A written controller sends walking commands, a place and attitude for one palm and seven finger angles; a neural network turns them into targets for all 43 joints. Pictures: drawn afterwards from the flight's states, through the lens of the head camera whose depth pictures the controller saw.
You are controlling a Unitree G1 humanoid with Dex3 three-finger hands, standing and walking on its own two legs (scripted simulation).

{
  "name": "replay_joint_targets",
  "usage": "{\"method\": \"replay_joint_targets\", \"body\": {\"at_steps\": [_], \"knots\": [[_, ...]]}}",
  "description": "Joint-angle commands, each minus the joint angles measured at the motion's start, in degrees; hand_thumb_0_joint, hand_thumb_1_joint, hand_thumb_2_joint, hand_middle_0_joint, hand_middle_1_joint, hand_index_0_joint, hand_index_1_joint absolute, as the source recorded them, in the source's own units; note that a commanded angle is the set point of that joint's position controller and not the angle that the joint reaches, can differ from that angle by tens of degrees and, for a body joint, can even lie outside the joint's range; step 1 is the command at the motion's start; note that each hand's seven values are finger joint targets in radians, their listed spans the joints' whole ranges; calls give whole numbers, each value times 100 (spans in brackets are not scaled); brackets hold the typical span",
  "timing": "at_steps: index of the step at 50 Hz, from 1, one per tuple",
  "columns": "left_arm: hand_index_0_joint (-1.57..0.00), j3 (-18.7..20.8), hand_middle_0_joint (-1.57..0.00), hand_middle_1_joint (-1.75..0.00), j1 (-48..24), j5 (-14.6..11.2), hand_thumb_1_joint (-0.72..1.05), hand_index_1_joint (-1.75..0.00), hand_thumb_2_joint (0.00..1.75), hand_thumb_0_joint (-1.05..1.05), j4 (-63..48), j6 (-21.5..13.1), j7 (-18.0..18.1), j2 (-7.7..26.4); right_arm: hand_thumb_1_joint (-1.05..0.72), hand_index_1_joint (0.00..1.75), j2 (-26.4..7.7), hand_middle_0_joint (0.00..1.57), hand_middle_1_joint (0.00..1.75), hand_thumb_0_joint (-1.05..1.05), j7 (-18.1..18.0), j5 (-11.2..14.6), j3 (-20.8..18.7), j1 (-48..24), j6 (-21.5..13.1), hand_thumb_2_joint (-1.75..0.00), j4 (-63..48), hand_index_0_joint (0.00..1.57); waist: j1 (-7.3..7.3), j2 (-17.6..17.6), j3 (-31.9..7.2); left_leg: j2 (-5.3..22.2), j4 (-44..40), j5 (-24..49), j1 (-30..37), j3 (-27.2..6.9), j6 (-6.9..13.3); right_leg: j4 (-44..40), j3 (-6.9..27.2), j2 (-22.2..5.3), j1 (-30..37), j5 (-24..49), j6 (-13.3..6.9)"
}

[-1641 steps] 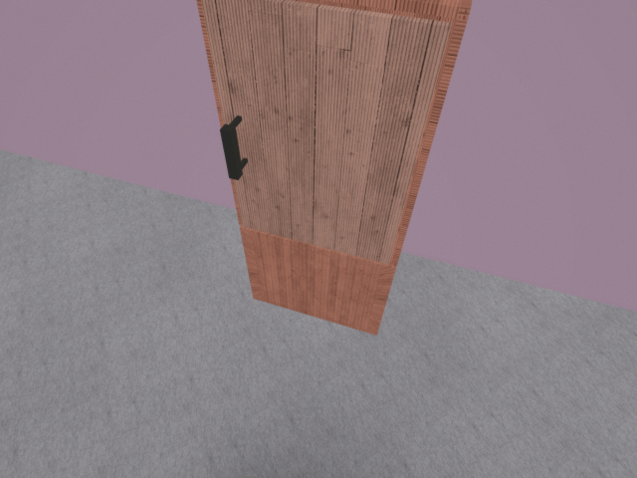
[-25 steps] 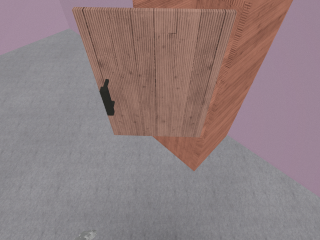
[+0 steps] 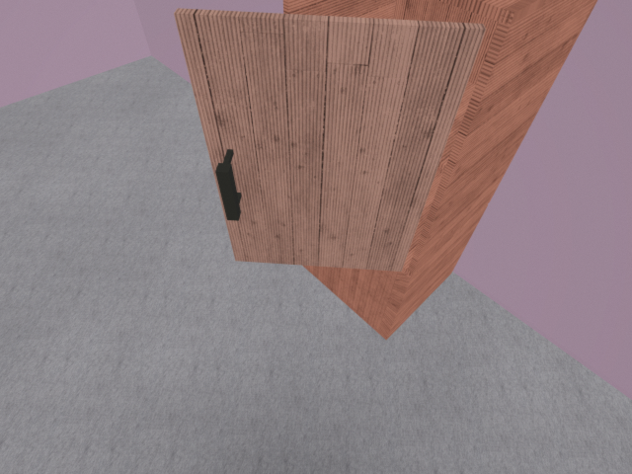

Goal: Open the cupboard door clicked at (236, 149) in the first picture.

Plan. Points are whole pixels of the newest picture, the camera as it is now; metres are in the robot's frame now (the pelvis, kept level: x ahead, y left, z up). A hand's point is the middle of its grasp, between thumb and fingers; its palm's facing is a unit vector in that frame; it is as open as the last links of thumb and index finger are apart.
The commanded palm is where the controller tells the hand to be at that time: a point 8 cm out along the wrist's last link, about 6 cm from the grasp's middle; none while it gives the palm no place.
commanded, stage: come to a stop and stand still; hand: left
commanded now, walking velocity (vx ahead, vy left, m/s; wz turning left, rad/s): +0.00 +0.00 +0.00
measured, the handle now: (231, 185) +0.60 +0.21 -0.04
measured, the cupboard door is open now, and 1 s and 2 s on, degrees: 42 42 42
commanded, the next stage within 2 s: look again from close up in 0.38 s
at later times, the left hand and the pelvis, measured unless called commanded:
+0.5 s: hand out of the picture +0.02 +0.16 -0.17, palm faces -0.01 -0.97 -0.23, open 7.4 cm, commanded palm none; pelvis -0.01 -0.03 +0.00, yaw +0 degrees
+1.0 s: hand out of the picture +0.03 +0.17 -0.17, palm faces -0.01 -0.97 -0.25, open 7.4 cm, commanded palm none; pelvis +0.01 -0.03 +0.01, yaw +0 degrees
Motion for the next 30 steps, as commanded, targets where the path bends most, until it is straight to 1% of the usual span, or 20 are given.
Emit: {"method": "replay_joint_targets", "body": {"at_steps": [1,2,3,4,5,6,8,9,10,11,12,13,14,15,18,19,21,25,27,30], "knots": [[-20,64,-20,-30,53,-12,90,-30,90,0,-490,-363,37,739,-90,30,-603,20,30,0,90,-53,-130,397,-166,-90,-482,20,-325,-162,-502,179,-139,787,711,-488,-35,-363,615,-593,-477,1427,-474],[-20,51,-20,-30,149,-30,90,-30,90,0,-503,-352,36,650,-90,30,-654,20,30,0,57,-34,-131,475,-190,-90,-474,20,-290,-235,-621,311,-185,1163,836,-582,38,-197,430,-495,-392,1579,-390],[-20,43,-20,-30,266,-30,90,-30,90,0,-480,-327,30,590,-90,30,-705,20,30,0,33,-27,-133,494,-208,-90,-440,20,-238,-114,-664,394,-196,1433,908,-627,84,-92,346,-415,-375,1537,-343],[-20,34,-20,-30,324,-20,90,-30,90,0,-477,-323,29,559,-90,30,-699,20,30,0,13,-31,-109,472,-219,-90,-436,20,-195,-8,-524,443,-239,1555,851,-664,125,-87,294,-371,-396,1437,-318],[-20,29,-20,-30,371,-31,90,-30,90,0,-474,-301,16,575,-90,30,-698,20,30,0,5,-28,-99,398,-200,-90,-441,20,-162,-36,-325,429,-252,1280,721,-644,122,-162,338,-377,-502,1254,-308],[-20,24,-20,-30,365,-30,90,-30,90,0,-469,-286,9,582,-90,30,-674,20,30,0,2,-27,-91,392,-181,-90,-435,20,-176,-194,-167,387,-300,908,598,-616,99,-261,400,-398,-588,1021,-317],[-20,8,-20,-30,315,-31,90,-30,90,0,-475,-268,-5,592,-90,30,-613,20,30,0,15,-29,-64,399,-153,-90,-381,20,-188,-355,172,274,-411,239,414,-546,39,-520,562,-451,-826,365,-354],[-20,0,-20,-30,333,-24,90,-30,90,0,-471,-280,-9,604,-90,30,-559,20,30,0,22,-37,-42,393,-150,-90,-340,20,-174,-321,268,240,-446,137,410,-508,22,-640,597,-485,-873,212,-368],[-20,2,-20,-30,318,-35,90,-30,90,0,-474,-271,-16,647,-90,30,-562,20,30,0,30,-40,-26,435,-144,-90,-299,20,-195,-292,281,201,-440,-9,411,-496,4,-718,649,-508,-941,-62,-392],[-20,-3,-20,-30,315,-40,90,-30,90,0,-457,-271,-19,655,-90,30,-554,20,30,0,32,-46,-23,451,-143,-90,-261,20,-195,-343,362,180,-432,-74,435,-483,-8,-797,700,-510,-1053,-229,-414],[-20,1,-20,-30,280,-40,90,-30,90,0,-453,-267,-24,676,-90,30,-553,20,30,0,36,-50,-14,519,-152,-90,-208,20,-207,-291,373,187,-477,-89,446,-479,-18,-815,676,-501,-1084,-366,-420],[-20,4,-20,-30,296,-45,90,-30,90,0,-453,-267,-26,659,-90,30,-554,20,30,0,33,-52,-11,551,-165,-90,-168,20,-198,-227,344,207,-527,-51,482,-505,-10,-805,677,-470,-1076,-377,-421],[-20,1,-20,-30,295,-39,90,-30,90,0,-444,-276,-26,675,-90,30,-539,20,30,0,29,-45,4,582,-182,-90,-125,20,-181,-209,339,246,-606,40,455,-528,10,-794,601,-443,-950,-258,-398],[-20,16,-20,-30,330,-46,90,-30,90,0,-421,-280,-35,673,-90,30,-591,20,30,0,22,-52,8,603,-207,-90,-94,20,-161,-78,207,263,-616,153,487,-535,14,-733,593,-428,-845,-101,-394],[-20,31,-20,-30,369,-59,90,-30,90,0,-344,-286,-46,670,-90,30,-640,20,30,0,0,-45,11,612,-259,-90,15,20,-105,39,79,339,-711,399,538,-590,39,-623,530,-390,-639,281,-373],[-20,32,-20,-30,371,-52,90,-30,90,0,-325,-294,-45,683,-90,30,-632,20,30,0,-9,-37,22,613,-273,-90,50,20,-84,-58,66,362,-718,522,534,-605,57,-622,490,-380,-507,497,-363],[-20,45,-20,-30,360,-60,90,-30,90,0,-277,-293,-55,691,-90,30,-705,20,30,0,-22,-35,17,607,-291,-90,95,20,-83,-7,-46,385,-723,629,622,-588,54,-576,496,-400,-443,710,-360],[-20,50,-20,-30,293,-55,90,-30,90,0,-196,-293,-62,734,-90,30,-735,20,30,0,-35,-25,19,591,-292,-90,215,20,-85,-31,16,407,-773,681,647,-584,51,-608,501,-403,-386,883,-362],[-20,50,-20,-30,281,-61,90,-30,90,0,-146,-288,-70,742,-90,30,-762,20,30,0,-37,-27,17,562,-292,-90,248,20,-77,63,40,423,-829,631,695,-589,52,-641,512,-405,-432,805,-363],[-20,49,-20,-30,250,-53,90,-30,90,0,-90,-290,-75,761,-90,30,-781,20,30,0,-37,-22,13,514,-284,-90,297,20,-76,-12,94,425,-842,642,729,-574,49,-707,520,-422,-424,884,-355]]}}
